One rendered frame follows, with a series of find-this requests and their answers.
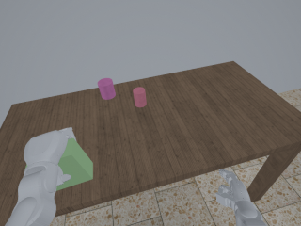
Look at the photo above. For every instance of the table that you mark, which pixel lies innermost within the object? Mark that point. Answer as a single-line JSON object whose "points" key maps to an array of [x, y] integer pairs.
{"points": [[194, 122]]}

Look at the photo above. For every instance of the right robot forearm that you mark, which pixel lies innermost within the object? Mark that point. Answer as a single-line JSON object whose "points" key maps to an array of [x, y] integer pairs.
{"points": [[247, 214]]}

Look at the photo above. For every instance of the robot left hand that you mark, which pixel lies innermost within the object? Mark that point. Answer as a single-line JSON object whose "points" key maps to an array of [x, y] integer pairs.
{"points": [[49, 147]]}

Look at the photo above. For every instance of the sponge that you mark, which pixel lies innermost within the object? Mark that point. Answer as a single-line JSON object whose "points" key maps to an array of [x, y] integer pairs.
{"points": [[75, 162]]}

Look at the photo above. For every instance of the left robot forearm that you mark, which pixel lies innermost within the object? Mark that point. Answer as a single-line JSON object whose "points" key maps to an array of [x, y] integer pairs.
{"points": [[36, 196]]}

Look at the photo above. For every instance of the robot right hand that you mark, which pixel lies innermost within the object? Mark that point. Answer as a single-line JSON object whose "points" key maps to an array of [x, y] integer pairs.
{"points": [[229, 195]]}

